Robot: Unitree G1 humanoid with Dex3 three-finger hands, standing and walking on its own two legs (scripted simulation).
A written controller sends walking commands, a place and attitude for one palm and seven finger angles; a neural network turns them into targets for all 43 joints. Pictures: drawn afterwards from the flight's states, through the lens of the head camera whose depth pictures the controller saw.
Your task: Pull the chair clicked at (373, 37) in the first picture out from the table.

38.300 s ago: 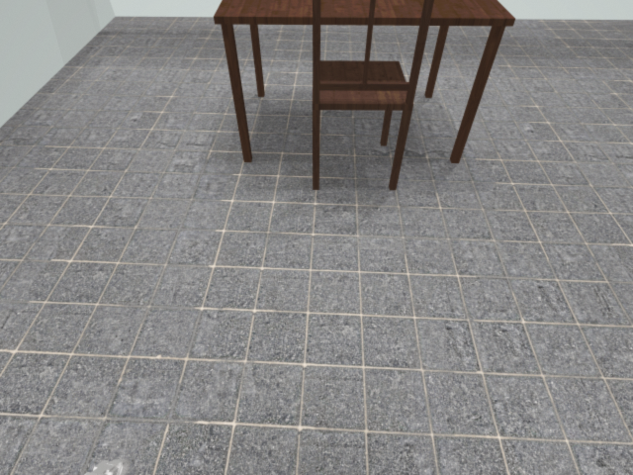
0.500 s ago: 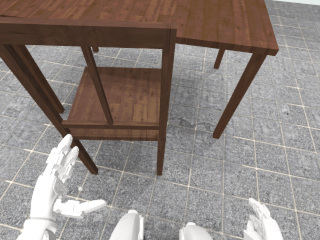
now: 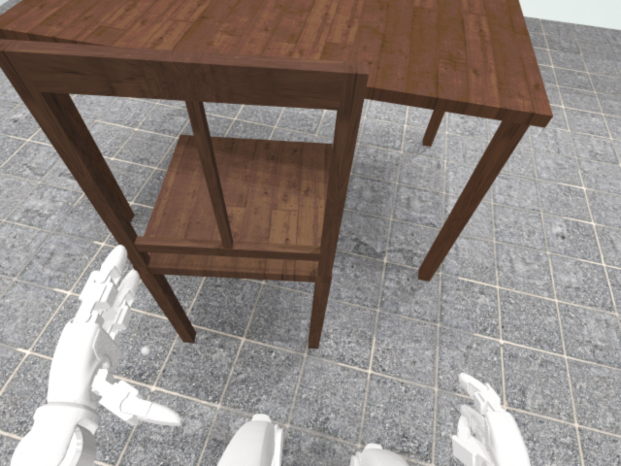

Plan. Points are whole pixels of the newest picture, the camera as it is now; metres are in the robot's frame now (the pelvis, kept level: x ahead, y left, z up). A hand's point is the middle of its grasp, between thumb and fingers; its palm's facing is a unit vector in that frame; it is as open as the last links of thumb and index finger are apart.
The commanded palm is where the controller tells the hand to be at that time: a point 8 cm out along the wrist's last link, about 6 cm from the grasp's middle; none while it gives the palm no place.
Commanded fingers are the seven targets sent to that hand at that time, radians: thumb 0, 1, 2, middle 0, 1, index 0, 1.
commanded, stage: raise the hand toward the chair's back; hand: left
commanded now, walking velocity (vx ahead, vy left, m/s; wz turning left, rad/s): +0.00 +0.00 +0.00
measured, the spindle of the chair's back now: (214, 187) +0.50 +0.18 +0.02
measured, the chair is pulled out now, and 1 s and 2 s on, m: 0.13 0.13 0.13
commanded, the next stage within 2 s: aim the fingers beside a spindle in 0.56 s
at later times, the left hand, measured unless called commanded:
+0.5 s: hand (152, 342) +0.25 +0.20 +0.05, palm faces +0.04 -1.00 -0.05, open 16.9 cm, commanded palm +0.22 +0.25 +0.05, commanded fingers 0.00 -0.50 0.30 -0.06 -0.08 -0.06 -0.08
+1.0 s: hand (172, 326) +0.27 +0.18 +0.04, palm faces +0.02 -1.00 -0.04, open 16.9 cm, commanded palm +0.25 +0.24 +0.04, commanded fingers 0.00 -0.50 0.30 -0.06 -0.08 -0.06 -0.08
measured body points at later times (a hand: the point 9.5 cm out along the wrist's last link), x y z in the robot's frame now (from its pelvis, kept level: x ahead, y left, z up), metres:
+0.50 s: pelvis +0.00 -0.01 +0.00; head +0.06 +0.00 +0.45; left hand +0.24 +0.25 +0.05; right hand +0.17 -0.25 -0.08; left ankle +0.06 +0.09 -0.65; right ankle -0.01 -0.12 -0.65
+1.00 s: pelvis +0.00 -0.01 +0.00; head +0.07 -0.01 +0.44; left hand +0.26 +0.24 +0.04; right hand +0.17 -0.26 -0.09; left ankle +0.06 +0.09 -0.65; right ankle -0.01 -0.12 -0.65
